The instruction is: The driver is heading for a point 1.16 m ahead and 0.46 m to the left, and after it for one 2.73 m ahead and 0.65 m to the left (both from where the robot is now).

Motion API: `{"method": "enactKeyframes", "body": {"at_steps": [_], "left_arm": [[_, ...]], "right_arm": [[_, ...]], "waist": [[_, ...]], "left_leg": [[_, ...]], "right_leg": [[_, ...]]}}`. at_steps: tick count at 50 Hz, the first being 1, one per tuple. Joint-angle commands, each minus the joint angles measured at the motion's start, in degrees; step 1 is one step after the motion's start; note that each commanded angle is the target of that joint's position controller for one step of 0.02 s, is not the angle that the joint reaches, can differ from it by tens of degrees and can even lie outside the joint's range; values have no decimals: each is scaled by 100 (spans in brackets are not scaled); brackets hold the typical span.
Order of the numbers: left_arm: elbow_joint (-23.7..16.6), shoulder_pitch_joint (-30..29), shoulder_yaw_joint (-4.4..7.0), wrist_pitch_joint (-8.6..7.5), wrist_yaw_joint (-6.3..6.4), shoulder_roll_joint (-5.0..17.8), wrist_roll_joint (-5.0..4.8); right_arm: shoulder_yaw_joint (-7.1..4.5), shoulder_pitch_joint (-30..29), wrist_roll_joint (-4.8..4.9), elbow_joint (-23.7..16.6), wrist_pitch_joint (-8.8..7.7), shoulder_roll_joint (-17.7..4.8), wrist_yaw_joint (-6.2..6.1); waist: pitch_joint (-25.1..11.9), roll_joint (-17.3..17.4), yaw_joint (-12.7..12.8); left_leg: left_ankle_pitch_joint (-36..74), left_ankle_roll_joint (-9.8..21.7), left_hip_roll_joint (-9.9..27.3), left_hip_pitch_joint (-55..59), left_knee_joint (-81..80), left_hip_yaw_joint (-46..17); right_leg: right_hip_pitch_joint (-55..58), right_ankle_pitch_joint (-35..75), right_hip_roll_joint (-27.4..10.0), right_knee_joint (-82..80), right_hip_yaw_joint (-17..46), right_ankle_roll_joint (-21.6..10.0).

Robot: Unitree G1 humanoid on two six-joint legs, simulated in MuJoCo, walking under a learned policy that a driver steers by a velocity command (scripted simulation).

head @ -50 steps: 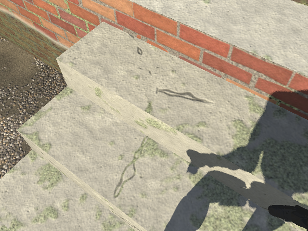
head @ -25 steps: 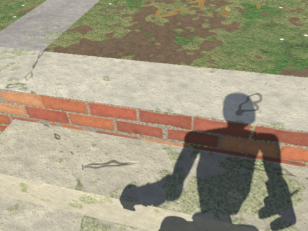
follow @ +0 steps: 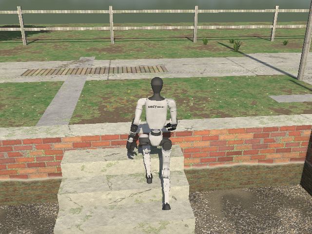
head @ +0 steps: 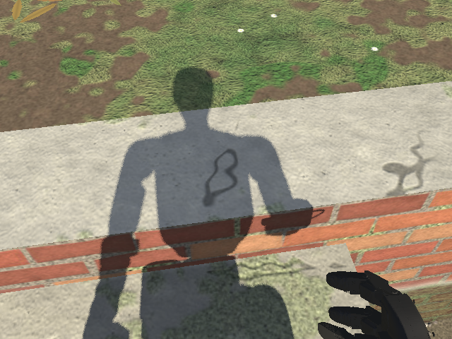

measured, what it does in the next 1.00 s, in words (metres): climbs, turning left: right foot 0.18 m higher, then left foot 0.18 m higher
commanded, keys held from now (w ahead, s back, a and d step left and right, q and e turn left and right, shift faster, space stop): w+q+shift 0.92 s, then w+e+shift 0.08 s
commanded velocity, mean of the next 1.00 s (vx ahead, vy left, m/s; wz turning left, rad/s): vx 0.99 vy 0.00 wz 0.76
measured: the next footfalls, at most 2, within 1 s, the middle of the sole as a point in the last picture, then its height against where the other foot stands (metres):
right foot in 0.36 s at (262, 305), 0.18 m higher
left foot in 0.74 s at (105, 176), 0.18 m higher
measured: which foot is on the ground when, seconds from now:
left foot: down 0.00-0.38, up 0.40-0.72, down 0.74-1.00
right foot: up 0.00-0.34, down 0.36-0.74, up 0.76-1.00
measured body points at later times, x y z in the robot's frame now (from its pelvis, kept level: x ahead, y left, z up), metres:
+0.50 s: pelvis +0.39 +0.05 +0.25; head +0.37 +0.07 +0.70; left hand +0.47 +0.34 +0.15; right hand +0.62 -0.15 +0.18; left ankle +0.28 +0.12 -0.21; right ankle +0.42 -0.06 -0.42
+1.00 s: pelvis +0.77 +0.29 +0.49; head +0.79 +0.29 +0.94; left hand +0.86 +0.61 +0.50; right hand +0.96 +0.09 +0.36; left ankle +0.67 +0.26 -0.24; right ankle +0.92 +0.25 -0.13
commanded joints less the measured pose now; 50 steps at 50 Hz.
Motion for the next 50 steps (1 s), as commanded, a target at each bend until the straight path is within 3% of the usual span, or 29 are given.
{"method": "enactKeyframes", "body": {"at_steps": [1, 2, 3, 5, 7, 11, 12, 14, 16, 18, 19, 20, 21, 23, 25, 29, 30, 32, 33, 34, 35, 36, 37, 38, 39, 41, 43, 47, 50], "left_arm": [[-1325, -1405, 120, -487, -325, 176, 457], [-1744, -627, -86, -482, -347, -311, 705], [-1962, -1026, -206, -424, -442, -471, 764], [-2515, -2129, -411, -311, -372, -639, 893], [-2893, -2686, -669, -161, -147, -1109, 798], [-3514, -4002, -782, 31, 68, -1009, 607], [-3885, -4539, -959, 103, 128, -1281, 755], [-4067, -4431, -1053, 95, 90, -1079, 492], [-3621, -2846, -775, 62, 132, -919, 175], [-2960, -1031, -113, 215, 150, 353, 298], [-2614, -601, 116, 195, 201, 900, 469], [-2428, -1050, 312, 213, 238, 1331, 533], [-2386, -1583, 213, 263, 198, 655, 509], [-1351, -1725, -90, 81, 178, -482, 391], [-427, -1198, -125, -63, 133, -806, 549], [415, -1061, -125, -324, -10, -449, 675], [824, -1322, -430, 7, -442, -880, 1], [678, -1130, -417, 315, -464, -237, -42], [375, -681, -72, 28, 83, 740, 155], [-92, -286, 0, -126, 415, 1165, -155], [-398, -342, 268, -233, 446, 2287, 103], [-197, -39, 493, 315, 438, 3278, -422], [-588, -723, 457, 541, 572, 2843, -254], [-1833, -1607, 137, 54, -91, 874, 479], [-2370, -1985, 32, -306, -337, 520, 767], [-2855, -2260, -224, -413, -253, -130, 850], [-3193, -2262, -442, -259, -84, -327, 795], [-3181, -2294, -295, 124, 76, 548, 669], [-3193, -2759, -478, 222, -40, 258, 585]], "right_arm": [[-855, 2405, 16, 1319, 113, -1627, -135], [-756, 1557, 112, 1316, 69, -1072, -72], [-595, 1559, 91, 1619, 81, -449, -92], [-646, 1464, -87, 1943, -86, -373, -142], [-631, 1928, -214, 2226, -310, -512, -99], [-535, 2478, -189, 2459, -515, -619, -1], [-523, 2710, -138, 2581, -520, -670, -15], [-565, 2490, 167, 2279, -311, -661, -300], [-790, 2859, 309, 1999, -501, -1478, -384], [-1228, 1733, 141, 1519, -684, -2383, -106], [-1216, 1335, 219, 1275, -902, -1720, 140], [-1118, 1001, 184, 736, -961, -957, 242], [-1005, 879, -176, 463, -945, -645, 193], [-663, 588, -308, 204, -635, 117, 102], [-420, 700, -162, 94, -347, 472, 82], [-279, -1155, 87, -720, -45, 422, -167], [-400, -1057, 615, -1032, 110, 251, -333], [-399, -962, 819, -1140, 297, -152, -280], [-195, -643, 99, -936, 305, -200, -47], [-386, -232, -44, -381, 349, -576, 233], [-578, 821, -45, -238, 340, -817, 243], [-897, 1769, 833, -210, 434, -1535, 192], [-1092, 2569, 723, 161, 420, -2248, 208], [-1060, 1595, -91, 133, 289, -2217, 180], [-1095, 1206, -181, -20, 365, -2129, -28], [-1127, 1437, -42, 535, 111, -2026, -75], [-1012, 1526, -154, 864, -194, -1540, -206], [-904, 1961, -98, 1180, -556, -1532, -148], [-792, 1772, -53, 1198, -642, -1346, -56]], "waist": [[-1474, 2731, -627], [-1320, 1954, 447], [-875, 883, 564], [424, -76, 576], [826, -102, 502], [1183, -112, 311], [1119, -245, 263], [669, -358, 228], [-1317, 534, 819], [-2888, 516, 1966], [-2792, -405, 1889], [-2510, -2364, 1376], [-1985, -920, 891], [6, 445, 213], [543, 339, -117], [1632, 280, -248], [1769, -53, -279], [1183, -92, -556], [328, 620, -854], [-678, 1109, -501], [-1435, 450, -1038], [-2341, -722, -1592], [-2324, -399, -2125], [-2263, 1867, -815], [-2769, 1701, -532], [-1268, 109, -271], [-360, -263, 93], [338, -789, 293], [337, -334, 202]], "left_leg": [[689, 585, 645, 4669, -5241, -5104], [1310, 627, 730, 4290, -5374, -6031], [-1169, 905, 800, 3932, -5776, -6150], [-1161, 984, 613, 2743, -5719, -5231], [300, 868, 717, 2670, -5703, -4016], [136, 781, 476, 2077, -6400, -3177], [282, 673, 348, 1766, -6839, -2887], [3077, 780, 138, 242, -8073, -2361], [9821, 804, 553, 1658, -6107, -2527], [11386, 673, 780, 3754, -2883, -2696], [8781, 451, 201, 2755, -893, -2612], [2805, -102, -816, 808, 2326, -2102], [2445, -58, -336, -171, 4284, -2114], [2365, 211, 101, -1267, 5111, -1932], [1394, 343, 307, -2055, 5874, -1982], [-158, 334, 428, -2803, 5442, -1484], [309, 359, 396, -2794, 5632, -843], [889, 465, 516, -643, 2931, -352], [668, 400, 356, 1290, 896, 137], [733, 248, -433, 3028, 830, 635], [-111, 110, -588, 3338, 453, 637], [-730, 77, -868, 4447, -326, 525], [-768, 562, -605, 5528, -2240, -1303], [-1125, 1240, -252, 5414, -3338, -3737], [-2847, 1724, 342, 5670, -4618, -5874], [-1237, 1324, 723, 4699, -5397, -6022], [665, 1426, 233, 3555, -5023, -5411], [1913, 1059, 397, 3905, -5633, -4210], [2531, 698, -11, 3069, -6678, -2838]], "right_leg": [[-3784, 119, 1401, 7595, 389, 135], [-4175, 43, 921, 8580, 673, 49], [-4930, 29, 714, 9106, 460, 40], [-6094, -451, 545, 10037, 350, -27], [-7166, -1468, 265, 11016, 155, -90], [-7847, -2642, -121, 10390, -464, 9], [-7288, -2697, -272, 9096, -643, -56], [-3198, -2397, -143, 5356, -1454, 117], [-695, -2555, 451, 4949, -1390, 113], [-425, -3273, 342, 3048, -531, -80], [152, -4055, -521, 1697, 1540, -503], [97, -3275, -2088, -654, 5054, -1236], [-306, -4154, -2367, -724, 5081, -1251], [-1761, -4286, -2099, -482, 3047, -708], [-1835, -2772, -1912, -765, 1318, -137], [-2391, -570, -1931, -2572, -1081, 216], [-2389, 613, -1280, -2056, -2075, 690], [-3050, 1546, -614, -2395, -2744, 632], [-3232, 1707, -861, -3145, -2587, 43], [-2896, 4932, -985, -2475, -2225, -277], [-1656, 7637, -1330, -1039, -2162, -284], [-647, 9989, -1209, 331, -2171, -147], [-1597, 7341, -882, 3476, -1754, -22], [-3966, -640, 224, 6233, -951, 425], [-5162, -742, 544, 8504, 160, 348], [-6176, -913, 142, 9264, 411, 308], [-6056, -1680, -11, 8827, 496, 534], [-6156, -3103, -498, 5543, 484, 649], [-4035, -699, -602, 2494, -375, 524]]}}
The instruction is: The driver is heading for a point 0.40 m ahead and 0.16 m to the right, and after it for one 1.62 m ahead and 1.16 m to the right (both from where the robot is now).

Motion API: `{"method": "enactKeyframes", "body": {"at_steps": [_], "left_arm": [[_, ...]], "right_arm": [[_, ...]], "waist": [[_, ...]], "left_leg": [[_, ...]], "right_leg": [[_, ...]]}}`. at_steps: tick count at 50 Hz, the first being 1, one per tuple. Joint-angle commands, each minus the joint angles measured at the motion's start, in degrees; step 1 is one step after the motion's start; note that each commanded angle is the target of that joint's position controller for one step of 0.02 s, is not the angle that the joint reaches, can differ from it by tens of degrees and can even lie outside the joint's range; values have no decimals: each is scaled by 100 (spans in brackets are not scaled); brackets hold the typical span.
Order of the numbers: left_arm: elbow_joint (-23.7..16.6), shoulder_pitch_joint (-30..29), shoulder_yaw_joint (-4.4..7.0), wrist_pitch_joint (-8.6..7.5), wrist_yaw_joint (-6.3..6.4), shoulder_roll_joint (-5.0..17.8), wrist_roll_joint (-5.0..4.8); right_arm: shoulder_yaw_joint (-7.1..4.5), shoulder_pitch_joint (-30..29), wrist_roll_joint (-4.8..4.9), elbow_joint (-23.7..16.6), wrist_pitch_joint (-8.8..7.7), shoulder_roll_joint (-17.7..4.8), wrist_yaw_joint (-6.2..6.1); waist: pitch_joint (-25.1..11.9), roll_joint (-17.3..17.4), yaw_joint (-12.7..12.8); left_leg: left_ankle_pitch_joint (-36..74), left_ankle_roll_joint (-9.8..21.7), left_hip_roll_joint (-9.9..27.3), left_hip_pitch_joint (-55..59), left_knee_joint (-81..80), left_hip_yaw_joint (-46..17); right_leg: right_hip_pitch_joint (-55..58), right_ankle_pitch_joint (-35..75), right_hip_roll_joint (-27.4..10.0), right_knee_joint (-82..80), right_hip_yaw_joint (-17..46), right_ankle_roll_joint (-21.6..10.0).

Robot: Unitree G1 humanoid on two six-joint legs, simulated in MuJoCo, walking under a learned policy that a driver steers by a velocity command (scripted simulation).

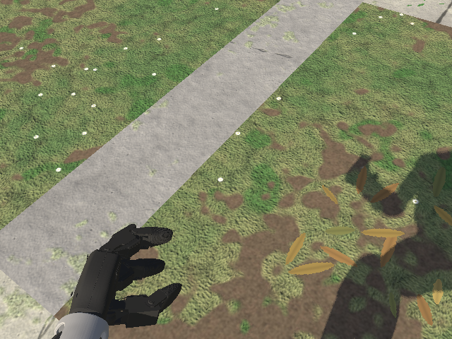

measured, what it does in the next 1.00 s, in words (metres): walks ahead, turning right: right foot, then left foot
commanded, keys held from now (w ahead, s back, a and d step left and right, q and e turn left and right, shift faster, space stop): w+e+shift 1.00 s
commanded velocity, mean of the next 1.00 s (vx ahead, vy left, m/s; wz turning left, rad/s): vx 1.00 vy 0.00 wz -0.66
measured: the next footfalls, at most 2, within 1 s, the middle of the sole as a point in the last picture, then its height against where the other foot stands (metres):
right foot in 0.18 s outside the picture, level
left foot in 0.58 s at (233, 250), level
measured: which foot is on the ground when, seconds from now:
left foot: down 0.00-0.20, up 0.22-0.56, down 0.58-1.00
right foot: up 0.00-0.16, down 0.18-0.56, up 0.58-0.98, down 1.00-1.00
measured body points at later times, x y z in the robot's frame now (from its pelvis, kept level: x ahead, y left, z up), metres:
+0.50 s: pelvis +0.48 -0.10 +0.00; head +0.50 -0.10 +0.45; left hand +0.46 +0.19 -0.12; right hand +0.70 -0.35 -0.04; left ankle +0.70 +0.02 -0.69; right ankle +0.31 -0.16 -0.73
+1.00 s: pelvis +0.92 -0.28 -0.04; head +0.93 -0.30 +0.41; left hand +1.27 -0.26 -0.07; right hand +0.70 -0.46 -0.17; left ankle +0.77 +0.00 -0.69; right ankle +1.02 -0.40 -0.73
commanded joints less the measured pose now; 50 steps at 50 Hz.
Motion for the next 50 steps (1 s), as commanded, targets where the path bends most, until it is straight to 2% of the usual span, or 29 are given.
{"method": "enactKeyframes", "body": {"at_steps": [1, 3, 6, 8, 9, 10, 11, 12, 14, 17, 20, 22, 25, 27, 28, 29, 30, 31, 33, 35, 37, 39, 40, 41, 43, 46, 48, 49, 50], "left_arm": [[-1, 186, 108, 118, -132, 476, -132], [170, 26, 168, 123, -173, 549, -253], [300, -153, 379, 125, -77, 911, -252], [676, 1137, 614, 121, 56, 1285, -290], [1025, 2312, 785, 103, 146, 1598, -243], [1262, 3134, 907, 108, 172, 1882, -122], [1351, 2932, 956, 128, 66, 2138, -160], [1260, 2503, 960, 141, 32, 1754, -259], [1388, 2427, 861, 120, 49, 1370, -380], [1706, 2529, 815, 12, 117, 1363, -365], [1637, 2189, 866, -26, 92, 1540, -326], [1698, 2302, 931, -55, 27, 1679, -446], [1867, 2802, 989, -18, -4, 1813, -502], [1956, 2983, 1025, 42, 30, 2012, -448], [1922, 2862, 1030, 42, 16, 2039, -444], [1756, 2708, 901, -16, 0, 1586, -415], [1474, 3149, 705, -7, 28, 792, -613], [1402, 2821, 711, 63, 62, 1176, -494], [1395, 1946, 730, 187, 1, 1265, -294], [1243, 1735, 700, 343, -153, 1027, -232], [1035, 1383, 633, 517, -228, 827, -218], [737, 977, 581, 582, -299, 828, -178], [763, 902, 588, 609, -316, 867, -196], [572, 837, 530, 609, -354, 821, -206], [544, 445, 510, 603, -430, 954, -206], [690, 492, 552, 538, -443, 1110, -253], [1015, 1759, 695, 475, -348, 1367, -293], [1397, 3005, 851, 457, -266, 1605, -297], [1673, 3411, 1019, 481, -114, 1878, -321]], "right_arm": [[-88, -818, 64, -509, -273, -566, 46], [-174, -564, 57, -447, -286, -869, 141], [-180, 16, -21, -219, -239, -1042, 115], [-221, 94, -170, -137, -102, -1207, 67], [-209, -279, -209, -308, -54, -1120, 28], [-40, -518, -198, -643, -99, -525, -17], [63, -304, -39, -1012, -178, -346, 40], [78, -921, -98, -1112, -210, -566, 10], [139, -1520, -232, -1304, -246, -659, 70], [266, -1608, -390, -1640, 49, -428, 150], [425, -2258, -251, -1984, 100, -307, 290], [488, -2578, -122, -1934, 81, -171, 379], [412, -2686, -109, -1814, 78, -360, 273], [249, -1962, -144, -1586, 36, -654, 139], [132, -1082, -184, -1415, -6, -829, 40], [-52, 120, -289, -1340, -22, -1277, -108], [-150, 205, -479, -1320, -3, -1674, -122], [-178, -154, -314, -1300, 60, -1476, -108], [-14, -670, -230, -1163, 57, -640, -54], [37, -551, -210, -868, -6, -478, -50], [89, -452, -71, -596, -107, -227, 26], [77, -613, -46, -469, -175, -296, 45], [91, -814, -60, -404, -169, -233, 38], [60, -948, -89, -426, -216, -464, 39], [28, -955, -68, -287, -220, -537, 41], [-86, -610, -54, -200, -172, -1033, -13], [-211, -690, -104, -295, 15, -1463, -69], [-253, -917, -119, -433, 117, -1553, -79], [-220, -850, -169, -425, 164, -1304, -23]], "waist": [[348, -240, 310], [252, -40, 93], [52, 311, -98], [-555, 534, 607], [-950, 431, 1203], [-1428, -567, 1405], [-1723, -1873, 884], [-1033, -794, 949], [-205, 322, 721], [585, 140, 136], [999, -53, 65], [851, -161, 270], [601, -216, 546], [-84, -140, 222], [-608, -134, -279], [-1404, 154, -813], [-2208, 1568, -365], [-1831, 1552, -301], [-340, 412, -259], [175, 649, 26], [488, 620, 217], [649, 604, 412], [691, 481, 492], [824, 775, 675], [1129, 268, 643], [837, 215, 705], [54, 487, 1423], [-579, 420, 1973], [-682, -172, 1941]], "left_leg": [[1918, 488, 1230, -1329, -1990, -833], [2742, 304, 1504, -605, -2108, -667], [6330, -102, 1845, 1285, -897, -297], [7634, -283, 2006, 1404, 1178, -11], [6834, -382, 1879, 156, 2744, 191], [2412, -600, 1265, -1909, 5161, 641], [-707, -853, 539, -3667, 6561, 596], [5, -827, 1102, -4284, 6547, 284], [341, -876, 1570, -3842, 5732, 247], [-297, -1030, 1846, -3590, 4715, 279], [743, -1147, 1930, -2592, 2792, 609], [1940, -1128, 1634, -1063, 1714, 937], [2122, -1031, 1430, -868, 989, 957], [1187, -903, 1077, -24, 653, 1072], [997, -832, 1295, 1192, 735, 947], [-852, -647, 2465, 2532, 765, -191], [-2532, -133, 4186, 3565, -229, -3300], [-2928, 34, 4053, 3144, -837, -4123], [-1409, -146, 3518, 1793, -701, -2096], [-52, -283, 3240, 991, -871, -938], [881, -388, 3171, 702, -1094, -173], [1601, -502, 3099, 477, -1390, 581], [1773, -650, 2705, 338, -1557, 1245], [2077, -635, 2852, 70, -1626, 1468], [2490, -734, 2569, -40, -1915, 2216], [5895, -762, 2567, 685, -1232, 2582], [7589, -724, 2801, 950, 704, 2517], [7413, -693, 2865, 484, 2341, 2354], [4030, -830, 2283, -686, 4430, 2295]], "right_leg": [[2248, 1895, -273, -2662, -302, -172], [2682, 2248, -93, -3343, -561, -309], [2495, 1622, 421, -4164, -1117, -464], [3837, 922, 780, -4525, -1216, -716], [5469, 722, 434, -4310, -756, -1004], [7232, 100, -615, -3894, 854, -1507], [7815, -202, -1558, -5289, 4309, -2288], [7273, -631, -1431, -5836, 4220, -2289], [5514, -229, -1104, -6026, 3221, -1998], [3896, -121, -632, -6439, 2621, -1828], [2483, 507, -75, -6887, 1773, -1595], [1910, 1310, 150, -7054, 1464, -1352], [3279, 2694, -4, -6475, 1616, -1131], [4052, 4349, 87, -4895, 1491, -896], [3605, 4141, 283, -3508, 1386, -739], [2745, 2790, 527, -1623, 1060, -659], [1251, -1068, 990, 256, 533, -558], [503, -582, 664, 772, 356, -635], [283, 124, 120, 436, 216, -630], [429, 29, -93, 218, 239, -536], [217, -52, -276, 103, 238, -487], [127, 436, -354, -226, 184, -448], [287, 759, -208, -412, 10, -432], [512, 1155, -357, -944, 22, -448], [1068, 1721, -196, -2045, -531, -578], [2190, 1737, 456, -2843, -1272, -931], [3513, 1075, 854, -2880, -1314, -1144], [4945, 886, 999, -3176, -1057, -1326], [6165, 609, 926, -3526, -503, -1444]]}}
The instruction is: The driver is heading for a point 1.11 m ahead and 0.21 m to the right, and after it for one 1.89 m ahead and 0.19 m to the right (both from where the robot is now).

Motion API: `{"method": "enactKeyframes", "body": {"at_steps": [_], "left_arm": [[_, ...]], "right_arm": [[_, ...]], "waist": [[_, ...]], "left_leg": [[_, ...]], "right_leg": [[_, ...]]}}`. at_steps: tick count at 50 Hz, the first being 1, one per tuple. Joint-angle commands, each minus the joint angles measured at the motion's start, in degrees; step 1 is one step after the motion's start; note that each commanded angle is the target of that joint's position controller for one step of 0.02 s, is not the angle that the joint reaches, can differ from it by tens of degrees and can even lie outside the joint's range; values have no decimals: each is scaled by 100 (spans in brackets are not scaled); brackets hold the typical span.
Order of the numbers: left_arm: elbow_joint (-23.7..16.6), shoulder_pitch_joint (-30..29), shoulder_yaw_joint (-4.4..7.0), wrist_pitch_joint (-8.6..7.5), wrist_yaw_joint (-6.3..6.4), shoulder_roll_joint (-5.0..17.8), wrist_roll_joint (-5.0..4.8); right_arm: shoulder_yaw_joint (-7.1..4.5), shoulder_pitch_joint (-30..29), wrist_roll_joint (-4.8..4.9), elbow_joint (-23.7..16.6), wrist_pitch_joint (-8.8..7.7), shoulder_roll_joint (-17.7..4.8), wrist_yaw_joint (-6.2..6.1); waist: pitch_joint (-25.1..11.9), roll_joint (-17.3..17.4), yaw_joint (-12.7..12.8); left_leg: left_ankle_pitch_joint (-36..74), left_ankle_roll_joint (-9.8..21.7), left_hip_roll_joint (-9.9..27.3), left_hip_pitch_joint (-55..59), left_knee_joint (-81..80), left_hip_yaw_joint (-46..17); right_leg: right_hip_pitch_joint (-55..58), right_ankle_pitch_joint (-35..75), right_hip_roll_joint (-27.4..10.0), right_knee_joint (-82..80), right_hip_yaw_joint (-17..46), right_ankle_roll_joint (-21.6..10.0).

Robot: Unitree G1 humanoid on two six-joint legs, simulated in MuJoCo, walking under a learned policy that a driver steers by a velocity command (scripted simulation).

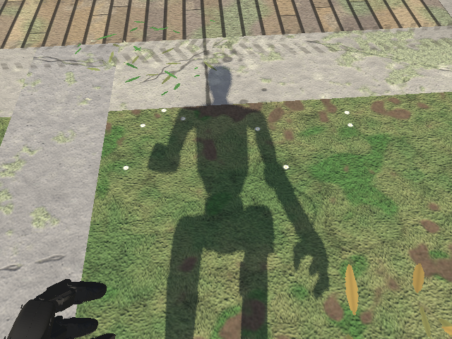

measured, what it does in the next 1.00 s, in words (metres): walks ahead, turning right: left foot, then right foot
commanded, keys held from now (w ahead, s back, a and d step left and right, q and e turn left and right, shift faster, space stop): w+e+shift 0.44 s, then w+shift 0.50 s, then w+q+shift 0.06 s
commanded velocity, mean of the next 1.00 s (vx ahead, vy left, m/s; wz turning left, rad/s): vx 1.00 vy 0.00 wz -0.64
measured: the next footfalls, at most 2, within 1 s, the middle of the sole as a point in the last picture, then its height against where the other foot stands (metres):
left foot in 0.42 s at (211, 283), level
right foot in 0.86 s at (332, 215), level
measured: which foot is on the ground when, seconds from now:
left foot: down 0.00-0.00, up 0.02-0.40, down 0.42-0.86, up 0.88-1.00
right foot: down 0.00-0.40, up 0.42-0.84, down 0.86-1.00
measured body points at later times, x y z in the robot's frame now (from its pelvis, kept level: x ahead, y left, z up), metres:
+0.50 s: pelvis +0.47 -0.01 +0.02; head +0.50 -0.02 +0.47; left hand +0.66 +0.25 -0.09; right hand +0.54 -0.34 -0.04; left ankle +0.61 +0.08 -0.69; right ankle +0.24 -0.02 -0.59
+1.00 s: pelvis +0.85 -0.27 +0.04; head +0.87 -0.29 +0.49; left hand +1.10 -0.13 -0.08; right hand +0.72 -0.50 -0.10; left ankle +0.84 -0.07 -0.58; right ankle +0.83 -0.33 -0.69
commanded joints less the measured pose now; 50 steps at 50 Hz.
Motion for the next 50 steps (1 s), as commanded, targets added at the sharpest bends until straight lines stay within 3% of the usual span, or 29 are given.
{"method": "enactKeyframes", "body": {"at_steps": [1, 2, 3, 4, 5, 8, 11, 14, 17, 19, 20, 21, 22, 23, 24, 25, 26, 29, 33, 38, 40, 42, 43, 44, 45, 46, 47, 49, 50], "left_arm": [[685, 2421, 579, 118, 310, 1382, -124], [331, 2250, 684, 189, 325, 1853, -26], [321, 2278, 689, 190, 390, 1597, -25], [470, 2229, 619, 128, 455, 1304, -20], [567, 2128, 572, 30, 477, 1163, -27], [647, 1933, 407, -198, 463, 824, -71], [703, 1934, 400, -315, 419, 788, -86], [798, 2048, 472, -339, 352, 899, -158], [899, 2222, 522, -319, 375, 997, -187], [911, 2138, 577, -298, 399, 1253, -118], [881, 1880, 594, -314, 368, 1382, -92], [753, 1712, 457, -394, 342, 890, -59], [512, 2304, 199, -396, 366, -122, -258], [458, 2170, 140, -350, 401, 269, -151], [544, 1697, 199, -279, 381, 552, 0], [540, 1456, 196, -241, 298, 557, 89], [489, 1202, 172, -205, 209, 459, 138], [312, 1093, 24, -80, 75, 50, 145], [-148, 127, -60, -78, 19, 178, 142], [-331, -699, -197, -164, -108, 84, 77], [-216, -441, -156, -175, 7, 214, 136], [320, 1295, 23, -184, 169, 539, 163], [675, 2398, 168, -186, 275, 835, 205], [787, 2596, 311, -188, 396, 1333, 283], [677, 2611, 370, -170, 434, 1478, 165], [824, 2335, 368, -184, 448, 1202, 79], [973, 2148, 323, -241, 454, 952, 32], [1047, 1740, 209, -377, 443, 454, 91], [1092, 1738, 157, -431, 444, 288, 76]], "right_arm": [[-42, -1006, -193, -1008, -10, -250, 63], [-50, -747, -15, -1752, -123, -551, 94], [-35, -1287, -63, -1759, -270, -809, 93], [-10, -1503, -46, -1727, -329, -833, 83], [41, -1671, -130, -1708, -302, -721, 56], [93, -1576, -247, -1662, 51, -595, 48], [217, -2677, -147, -2083, 118, -324, 119], [274, -3080, 3, -2127, 85, -212, 204], [213, -3179, 57, -2152, 59, -397, 182], [26, -2281, 74, -1893, 29, -807, 76], [-104, -1193, 80, -1664, 0, -1036, -13], [-268, 54, -24, -1478, -29, -1432, -155], [-327, 80, -287, -1473, -59, -1790, -167], [-367, -550, -177, -1527, -15, -1589, -106], [-258, -1114, -115, -1558, 4, -1025, -71], [-195, -1241, -89, -1438, 11, -729, -22], [-157, -1108, -106, -1252, -10, -610, 6], [-49, -744, -11, -752, -198, -309, 115], [-78, -654, 40, -526, -325, -564, 174], [-90, -155, 109, -181, -316, -873, 185], [-117, 41, 108, -38, -264, -1149, 117], [-149, -58, 85, 16, -120, -1410, 13], [-125, -237, 106, -78, -84, -1329, -11], [41, 116, 83, -334, -84, -442, 92], [20, 194, 206, -580, -139, -534, 114], [-55, -670, 180, -764, -164, -835, 78], [13, -928, 186, -841, -199, -647, 104], [72, -727, 84, -648, -50, -409, 176], [96, -532, 50, -569, 60, -299, 243]], "waist": [[-584, -1214, 1023], [-2049, -1515, 728], [-1598, -485, 880], [-705, 113, 671], [-363, 569, 445], [39, 730, -11], [468, 536, 183], [247, 231, 459], [94, 78, 568], [-519, 85, 135], [-1025, 175, -547], [-1695, 503, -1061], [-2346, 2183, -434], [-2111, 2263, -279], [-1163, 1395, -214], [-688, 731, -139], [-407, 513, -117], [-5, 707, 178], [453, 593, 275], [709, 391, 129], [316, 763, 347], [-726, 1055, 1248], [-1242, 935, 1769], [-1892, -437, 1173], [-2719, -889, 1028], [-1697, -187, 1017], [-754, -20, 780], [-140, 382, 228], [-108, 95, 76]], "left_leg": [[-617, 367, -435, -4681, 5877, -493], [-634, 293, -685, -6049, 6505, -1834], [-59, 320, -354, -6399, 6071, -2164], [247, 323, -166, -6311, 5476, -2160], [241, 276, 10, -5922, 5007, -2159], [-253, 52, 282, -5082, 3853, -2163], [906, -51, 281, -4668, 2171, -1890], [2674, 72, -49, -3758, 766, -1770], [2700, 206, -289, -3262, -52, -1831], [1742, 294, -624, -2206, -203, -1825], [1324, 343, -571, -1009, -207, -1763], [-200, 506, 311, 417, -112, -2568], [-2125, 945, 2135, 1569, -1118, -5557], [-3026, 1180, 2134, 895, -2032, -7130], [-2864, 1173, 1788, -15, -2035, -6125], [-1837, 1139, 1495, -698, -1917, -5149], [-973, 1036, 1203, -1180, -1944, -4411], [191, 1052, 975, -1786, -2202, -3496], [1558, 1137, 871, -2058, -2811, -2301], [3824, 1057, 759, -2005, -3448, -1170], [6741, 1028, 874, -1196, -2541, -973], [8084, 944, 965, -1183, -168, -886], [6967, 884, 752, -2162, 1605, -887], [1371, 818, -14, -3963, 3906, -1027], [-513, 851, -688, -5136, 5246, -1996], [160, 934, -316, -5815, 5187, -2188], [541, 898, -119, -5825, 4760, -2055], [649, 832, 154, -5129, 4100, -2182], [648, 768, 232, -4801, 3884, -2233]], "right_leg": [[4609, 217, -523, -249, 2200, -475], [6038, -964, -1436, -1803, 5102, -1533], [5598, -1792, -1565, -2694, 5635, -1365], [4627, -1609, -1437, -2829, 5299, -1153], [3760, -1037, -1196, -2778, 4814, -1026], [2070, -33, -704, -2819, 3735, -995], [1224, 246, -251, -3195, 3152, -786], [1352, 1171, -55, -3099, 2918, -365], [2159, 1972, -252, -2690, 3169, -114], [2669, 3436, -205, -1413, 3177, 150], [2347, 3568, -44, -83, 2998, 289], [1483, 2429, 214, 1740, 2652, 385], [-179, -2350, 823, 3512, 1987, 525], [-822, -1743, 462, 4002, 1636, 450], [-905, -1096, 74, 3887, 1492, 443], [-762, -771, -141, 3596, 1387, 479], [-601, -739, -247, 3367, 1394, 503], [-635, -856, -340, 2935, 1613, 589], [-1012, 33, -314, 1726, 1466, 733], [476, 865, -172, -216, 296, 431], [1022, 297, 182, -422, -19, 262], [2887, -366, 482, -641, 86, 43], [4409, -507, 111, -852, 590, -89], [5927, -2093, -1498, -947, 2726, -263], [6408, -2455, -2419, -2021, 5521, -664], [5818, -1972, -2010, -2332, 4800, -532], [4793, -1151, -1850, -2479, 3942, -499], [3276, -507, -1443, -2807, 2802, -132], [2814, -508, -1428, -3040, 2529, -92]]}}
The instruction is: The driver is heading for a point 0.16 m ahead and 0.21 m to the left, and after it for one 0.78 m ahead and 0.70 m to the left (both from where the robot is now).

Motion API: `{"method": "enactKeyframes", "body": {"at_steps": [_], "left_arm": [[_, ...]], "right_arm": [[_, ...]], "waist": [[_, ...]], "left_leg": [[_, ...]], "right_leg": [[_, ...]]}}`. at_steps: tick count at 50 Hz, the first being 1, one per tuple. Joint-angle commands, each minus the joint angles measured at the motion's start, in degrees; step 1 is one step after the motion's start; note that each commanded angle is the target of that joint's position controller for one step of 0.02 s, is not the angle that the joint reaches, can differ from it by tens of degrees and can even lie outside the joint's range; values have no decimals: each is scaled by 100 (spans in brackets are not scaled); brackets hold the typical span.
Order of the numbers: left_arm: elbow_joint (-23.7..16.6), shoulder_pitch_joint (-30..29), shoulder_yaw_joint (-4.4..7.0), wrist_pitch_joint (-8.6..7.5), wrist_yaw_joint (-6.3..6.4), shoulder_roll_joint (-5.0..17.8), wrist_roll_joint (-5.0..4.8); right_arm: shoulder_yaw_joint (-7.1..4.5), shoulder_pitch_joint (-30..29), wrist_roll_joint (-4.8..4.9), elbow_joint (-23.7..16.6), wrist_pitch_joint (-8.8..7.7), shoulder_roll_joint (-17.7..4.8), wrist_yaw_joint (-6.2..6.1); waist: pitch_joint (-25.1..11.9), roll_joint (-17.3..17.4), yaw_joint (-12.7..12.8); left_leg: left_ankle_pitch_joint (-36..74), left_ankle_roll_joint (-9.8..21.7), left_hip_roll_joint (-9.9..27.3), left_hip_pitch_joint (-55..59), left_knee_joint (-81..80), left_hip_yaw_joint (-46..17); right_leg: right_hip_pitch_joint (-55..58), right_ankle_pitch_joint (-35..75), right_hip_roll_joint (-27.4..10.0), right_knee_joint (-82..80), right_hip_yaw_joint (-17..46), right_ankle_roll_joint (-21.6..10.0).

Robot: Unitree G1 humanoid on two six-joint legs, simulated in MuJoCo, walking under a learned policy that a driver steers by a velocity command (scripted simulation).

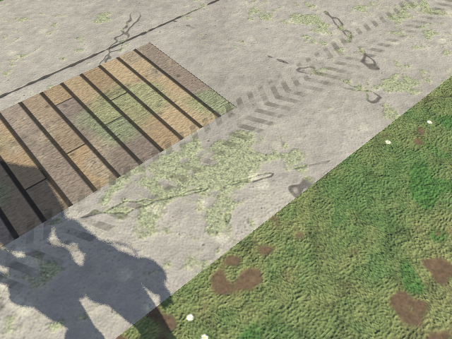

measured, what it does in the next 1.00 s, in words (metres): walks ahead, turning left: left foot, then right foot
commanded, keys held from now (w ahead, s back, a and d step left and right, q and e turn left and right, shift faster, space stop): w+q+shift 0.04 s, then q+shift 0.96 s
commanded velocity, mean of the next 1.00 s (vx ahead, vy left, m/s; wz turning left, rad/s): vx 0.27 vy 0.00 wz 0.79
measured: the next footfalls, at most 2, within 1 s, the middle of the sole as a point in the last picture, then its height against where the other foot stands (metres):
left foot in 0.26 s outside the picture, level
right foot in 0.74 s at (232, 278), level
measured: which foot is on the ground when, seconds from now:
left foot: up 0.00-0.24, down 0.26-0.72, up 0.74-1.00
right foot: down 0.00-0.24, up 0.26-0.72, down 0.74-1.00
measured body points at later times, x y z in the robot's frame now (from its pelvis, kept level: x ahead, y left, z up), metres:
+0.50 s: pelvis +0.37 +0.03 +0.00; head +0.42 +0.05 +0.45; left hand +0.52 +0.34 -0.06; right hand +0.58 -0.19 -0.10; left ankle +0.44 +0.08 -0.73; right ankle +0.50 -0.14 -0.65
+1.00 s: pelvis +0.51 +0.00 +0.01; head +0.54 +0.03 +0.46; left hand +0.42 +0.30 -0.08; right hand +0.83 -0.07 -0.08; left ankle +0.41 +0.09 -0.65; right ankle +0.64 -0.04 -0.73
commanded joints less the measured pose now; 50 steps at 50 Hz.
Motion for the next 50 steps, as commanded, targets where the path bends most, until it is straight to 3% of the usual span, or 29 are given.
{"method": "enactKeyframes", "body": {"at_steps": [1, 2, 4, 6, 8, 9, 10, 12, 13, 14, 15, 16, 17, 18, 19, 22, 25, 29, 32, 35, 36, 37, 38, 39, 40, 41, 44, 47, 50], "left_arm": [[-106, 395, 146, -270, 41, 359, -75], [-13, 470, 151, -331, 24, 380, -144], [88, 493, 106, -421, -9, 297, -149], [58, 167, 61, -474, -23, 251, -187], [129, 431, 65, -552, 52, 406, -277], [-42, 356, 143, -485, 250, 772, -282], [-101, 231, 205, -388, 384, 1079, -272], [-276, 18, 296, -173, 549, 1276, -195], [-405, -379, 315, -115, 537, 1282, -195], [-420, -507, 177, -132, 371, 698, -188], [-673, 714, -15, -191, 212, -10, -91], [-819, 1122, -38, -275, 90, 459, -224], [-983, 530, 58, -286, 65, 940, -282], [-1078, 71, 122, -222, 107, 966, -226], [-1118, -22, 125, -124, 156, 914, -160], [-1188, -206, 128, 14, 246, 685, -64], [-1342, -727, 54, 34, 319, 345, -120], [-1393, -1320, 103, 85, 284, 400, -234], [-1410, -1658, 165, 2, 240, 469, -228], [-1212, -1334, 305, -115, 170, 622, -249], [-1112, -1126, 331, -123, 153, 617, -248], [-1201, -1127, 376, -46, 201, 844, -158], [-1263, -966, 384, 53, 207, 913, 60], [-1308, -939, 403, 91, 240, 732, 47], [-1337, -1185, 401, 142, 276, 639, -9], [-1418, -1304, 342, 222, 322, 439, -59], [-1362, -1363, 314, 351, 431, 510, -123], [-1169, -947, 385, 384, 453, 617, -52], [-1076, -968, 477, 377, 404, 767, -102]], "right_arm": [[-95, 240, -80, -276, 145, -442, 125], [-91, -36, -98, -356, 207, -375, 165], [-72, -686, -68, -579, 207, -307, 182], [8, -942, -40, -675, 106, -154, 231], [47, -1181, 7, -682, 33, -86, 346], [-62, -1354, 324, -843, -131, -273, 319], [-139, -1116, 333, -876, -162, -484, 358], [-400, -57, 226, -670, -63, -1029, 395], [-555, 1069, 217, -409, 32, -1307, 332], [-513, 1491, 237, -192, 105, -1302, 181], [-430, 699, -157, -608, -3, -1563, 103], [-518, 184, -308, -1127, 3, -1632, 78], [-544, -439, -128, -1511, 63, -1475, 55], [-476, -864, 99, -1596, 105, -1218, 42], [-437, -1014, 153, -1651, 102, -1144, 27], [-466, -1010, 156, -1585, 141, -1078, -44], [-573, -810, 225, -1479, 329, -1274, -259], [-634, -868, 329, -1607, 641, -1276, -463], [-633, -838, 244, -1710, 699, -1109, -463], [-631, -1123, 245, -1892, 688, -1005, -405], [-573, -1008, 256, -1897, 697, -811, -359], [-448, -468, 188, -1825, 697, -403, -320], [-520, -271, 214, -1997, 649, -790, -250], [-628, -245, 157, -1926, 606, -1267, -199], [-704, -390, 289, -1830, 642, -1488, -187], [-724, -448, 289, -1653, 720, -1554, -238], [-554, -570, 230, -1778, 792, -1038, -243], [-470, -919, 248, -1927, 726, -821, -245], [-453, -1003, 216, -1951, 709, -774, -197]], "waist": [[69, -215, 6], [309, -300, 5], [732, -209, 22], [698, -228, -85], [424, -165, 85], [1, -251, 188], [-275, -458, -64], [-844, -730, -570], [-1090, -509, -1196], [-737, 856, -1230], [-1299, 2138, -25], [-2782, 1266, -133], [-2315, 163, -79], [-1320, -760, 226], [-958, -901, 407], [-438, -558, 515], [-1019, -202, 371], [-1256, 432, 157], [-954, 775, 19], [-855, 897, 214], [-969, 477, 227], [-1272, -569, -61], [-1362, -1402, -192], [-1329, -1304, -101], [-1100, -1319, -77], [-870, -787, 35], [-401, -625, 69], [-629, -872, 324], [-811, -954, 338]], "left_leg": [[113, -50, 404, -1433, -292, -336], [284, -75, 446, -1692, -483, -299], [896, -131, 272, -1767, -1176, 42], [2001, -125, 0, -997, -2492, 603], [3204, -37, -327, -326, -3510, 1088], [3382, -88, -564, -83, -3565, 926], [3340, -91, -737, 58, -3849, 949], [2947, 10, -1082, 1264, -3781, 1033], [3176, 253, -840, 2527, -3902, 556], [4266, 493, -278, 3042, -4626, -90], [6943, 1494, 708, 4094, -3731, -2301], [5218, 2242, 1548, 4602, -4699, -3920], [2900, 2174, 1282, 3727, -5265, -4030], [1591, 1893, 935, 2516, -5634, -3744], [1577, 1781, 814, 1687, -5800, -3661], [3547, 1435, 35, 325, -5599, -2446], [4524, 1045, -341, 473, -5150, -2069], [2955, 417, -530, 777, -4946, -2336], [2188, 417, -471, 954, -4822, -2854], [1591, 277, -598, 835, -4346, -3157], [45, 97, -915, 399, -3696, -2859], [-1958, -163, -1451, -548, -2388, -2009], [-2457, -434, -1602, -1306, -1350, -1349], [-2129, -728, -1113, -1499, -537, -1127], [-1582, -840, -798, -1831, -28, -810], [-1043, -903, -576, -1730, 254, -715], [-326, -963, -441, -1631, 159, -78], [-237, -1022, -106, -1758, -520, 102], [-251, -966, 147, -1411, -1220, 136]], "right_leg": [[868, 242, -1692, -2177, 1904, -558], [773, 446, -1649, -2387, 1579, -467], [515, 3262, -1352, -2457, 530, -171], [143, 4632, -916, -2256, -444, 99], [414, 4781, -937, -2013, -650, 266], [754, 5325, -1038, -1578, -454, 525], [1213, 5752, -1094, -1091, -509, 733], [1283, 6606, -1204, 484, -469, 995], [487, 5868, -1094, 2208, -429, 1102], [-457, -236, -82, 4744, -473, 1228], [-2180, -2520, 333, 6697, 615, 1366], [-2422, -1958, 195, 7026, 1591, 1222], [-2374, -1447, -34, 6385, 1586, 927], [-2428, -1205, -222, 5813, 1408, 856], [-2244, -1098, -323, 5420, 1393, 887], [-1620, -1050, -478, 3891, 1288, 1109], [-1364, -276, -186, 2402, 1140, 1300], [-1232, 613, -1, 1323, 1332, 1290], [-1170, 580, 0, 618, 1540, 1212], [-211, 974, -153, -695, 1580, 1002], [668, 1672, -612, -1249, 1680, 747], [1796, 2616, -1888, -978, 2692, 124], [1845, 3179, -2837, -1072, 3838, -760], [1672, 3042, -2990, -1089, 4010, -1079], [1467, 1963, -2797, -1140, 3575, -1059], [1043, 1070, -2235, -1215, 2870, -697], [359, 1281, -1591, -1407, 1576, -385], [963, 1515, -1820, -1479, 1255, -585], [1108, 1470, -2098, -1491, 995, -657]]}}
